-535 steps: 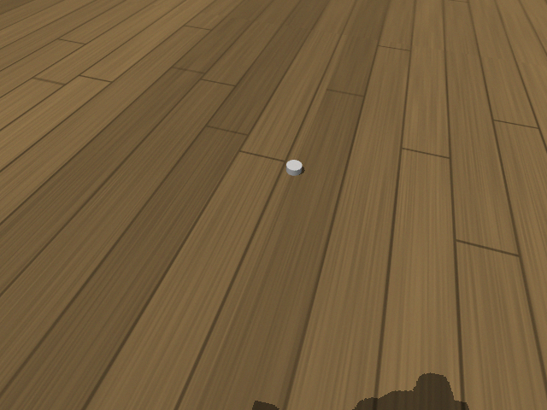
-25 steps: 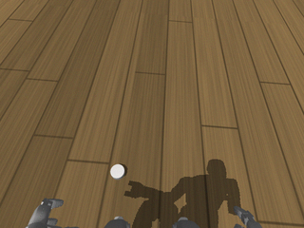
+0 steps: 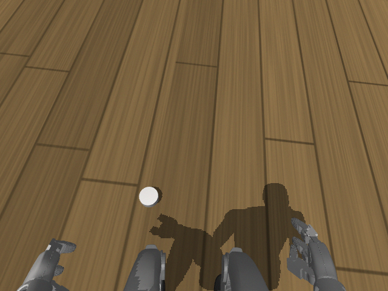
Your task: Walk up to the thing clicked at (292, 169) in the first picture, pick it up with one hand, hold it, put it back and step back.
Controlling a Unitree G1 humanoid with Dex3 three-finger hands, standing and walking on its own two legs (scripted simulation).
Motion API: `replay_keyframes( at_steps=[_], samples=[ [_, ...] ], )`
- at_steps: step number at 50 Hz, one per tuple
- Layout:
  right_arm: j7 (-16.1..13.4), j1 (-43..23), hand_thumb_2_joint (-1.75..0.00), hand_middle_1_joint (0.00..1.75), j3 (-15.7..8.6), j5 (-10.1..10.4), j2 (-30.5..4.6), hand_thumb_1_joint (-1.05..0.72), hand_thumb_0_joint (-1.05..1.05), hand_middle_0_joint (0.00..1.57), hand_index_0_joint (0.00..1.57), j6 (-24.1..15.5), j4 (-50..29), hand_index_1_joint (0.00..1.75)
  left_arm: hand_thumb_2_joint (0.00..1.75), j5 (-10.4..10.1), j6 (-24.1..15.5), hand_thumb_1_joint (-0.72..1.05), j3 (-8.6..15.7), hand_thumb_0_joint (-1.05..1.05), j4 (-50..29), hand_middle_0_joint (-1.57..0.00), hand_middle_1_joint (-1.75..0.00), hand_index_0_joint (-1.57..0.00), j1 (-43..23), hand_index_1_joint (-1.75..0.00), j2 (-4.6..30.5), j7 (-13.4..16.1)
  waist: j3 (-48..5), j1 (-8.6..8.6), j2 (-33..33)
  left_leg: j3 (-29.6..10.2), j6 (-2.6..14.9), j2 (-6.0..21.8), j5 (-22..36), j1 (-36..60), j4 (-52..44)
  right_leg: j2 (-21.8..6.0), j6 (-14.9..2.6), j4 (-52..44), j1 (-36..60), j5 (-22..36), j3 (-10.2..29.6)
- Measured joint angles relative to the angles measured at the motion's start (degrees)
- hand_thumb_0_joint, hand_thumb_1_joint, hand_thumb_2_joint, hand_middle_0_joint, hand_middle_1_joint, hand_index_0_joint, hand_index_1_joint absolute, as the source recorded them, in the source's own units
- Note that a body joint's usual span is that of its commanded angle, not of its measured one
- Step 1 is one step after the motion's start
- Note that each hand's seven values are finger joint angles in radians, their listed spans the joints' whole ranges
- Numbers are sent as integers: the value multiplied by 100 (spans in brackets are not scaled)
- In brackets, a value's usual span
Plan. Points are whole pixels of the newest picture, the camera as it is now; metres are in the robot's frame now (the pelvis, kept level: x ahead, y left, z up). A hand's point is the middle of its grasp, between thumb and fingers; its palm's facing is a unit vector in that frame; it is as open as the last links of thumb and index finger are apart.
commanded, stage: rise first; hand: left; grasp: from above
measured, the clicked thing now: (149, 197) +0.46 +0.20 -0.64
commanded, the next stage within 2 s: none
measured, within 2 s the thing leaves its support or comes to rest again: neither
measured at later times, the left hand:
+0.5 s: hand (105, 228) +0.28 +0.28 -0.34, palm faces -0.47 -0.34 -0.81, open 14.0 cm
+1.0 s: hand (117, 208) +0.37 +0.28 -0.44, palm faces -0.47 -0.03 -0.88, open 14.2 cm
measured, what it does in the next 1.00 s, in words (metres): lowers itself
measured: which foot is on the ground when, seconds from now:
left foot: down 0.00-1.00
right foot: down 0.00-1.00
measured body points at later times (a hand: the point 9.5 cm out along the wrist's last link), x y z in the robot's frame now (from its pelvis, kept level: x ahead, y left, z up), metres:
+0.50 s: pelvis -0.07 +0.00 -0.20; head +0.14 +0.01 +0.20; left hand +0.30 +0.29 -0.29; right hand +0.08 -0.27 -0.33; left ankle +0.01 +0.13 -0.62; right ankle +0.02 -0.13 -0.62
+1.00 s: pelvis -0.08 +0.01 -0.29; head +0.14 +0.05 +0.10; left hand +0.39 +0.27 -0.39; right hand -0.04 -0.28 -0.40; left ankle +0.01 +0.13 -0.62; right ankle +0.02 -0.13 -0.62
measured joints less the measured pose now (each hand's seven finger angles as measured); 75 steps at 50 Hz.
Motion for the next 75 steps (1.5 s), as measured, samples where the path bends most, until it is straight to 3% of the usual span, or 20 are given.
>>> replay_keyframes(
  at_steps=[4, 12, 23, 32, 46, 52, 58, 66, 75],
  samples=[
    [70, -104, -89, 30, -50, -6, -82, -86, 1, 21, 20, -120, 58, 30, 99, 426, -352, -53, -28, 0, 245, -6, -109, -6, -365, -109, 134, 53, -115, -8, -20, -4, 7, -14, -200, -753, 659, -30, 1, 688, -772, -210, 45],
    [225, -427, -89, 30, -191, 10, -244, -85, 1, 21, 20, -161, 352, 30, 99, 1492, -1080, -52, -107, 0, 732, -6, -109, -6, -1425, -109, 403, 360, -265, -35, -26, -5, 30, -29, -557, -2488, 2160, -67, 20, 2222, -2544, -566, 168],
    [408, -513, -89, 30, -234, -95, -260, -86, 1, 20, 20, 111, 775, 30, 102, 2882, -1569, -53, -224, 0, 2082, -7, -107, -7, -3489, -107, 755, 830, -110, -57, 82, -140, 33, -42, -582, -4456, 3804, -65, -25, 3845, -4494, -586, 192],
    [480, -215, -90, 30, -142, -238, -158, -87, 1, 20, 20, 411, 990, 30, 103, 3798, -1990, -52, -198, 0, 3300, -9, -105, -9, -4725, -106, 1256, 1094, 83, -356, 70, -310, 28, -55, -444, -5434, 4697, -46, -56, 4658, -5410, -422, 119],
    [638, -17, -90, 30, -34, -513, -210, -89, 0, 20, 20, 755, 1211, 30, 105, 5036, -2333, -55, -233, 0, 4409, -8, -101, -7, -5731, -102, 1809, 1737, 239, -786, -38, -456, 95, -114, -464, -6277, 5538, -49, 22, 5353, -6111, -416, 68],
    [724, -99, -90, 30, 4, -625, -188, -90, 0, 20, 20, 804, 1206, 30, 105, 5403, -2381, -56, -216, 0, 4735, -8, -100, -7, -6019, -100, 1937, 1929, 305, -882, -48, -472, 125, -120, -519, -6496, 5773, -40, 59, 5561, -6309, -462, 81],
    [797, -189, -90, 30, 60, -730, -142, -91, 0, 20, 20, 825, 1194, 30, 103, 5620, -2448, -55, -200, 0, 4947, -9, -99, -8, -6222, -99, 2019, 2065, 376, -924, -67, -487, 130, -119, -578, -6652, 5953, -26, 79, 5730, -6465, -510, 89],
    [853, -245, -90, 30, 134, -842, -119, -91, 0, 20, 20, 797, 1201, 30, 102, 5724, -2441, -54, -138, 0, 5288, -8, -100, -8, -6454, -100, 2073, 2283, 430, -983, -96, -518, 106, -117, -659, -6812, 6146, -9, 71, 5924, -6643, -575, 87],
    [887, -231, -90, 30, 199, -933, -157, -91, 0, 20, 20, 772, 1204, 30, 101, 5707, -2345, -54, -38, 0, 5428, -8, -101, -8, -6569, -101, 2134, 2402, 522, -1074, -103, -572, 86, -111, -725, -6932, 6294, 12, 66, 6049, -6765, -615, 56]
  ],
)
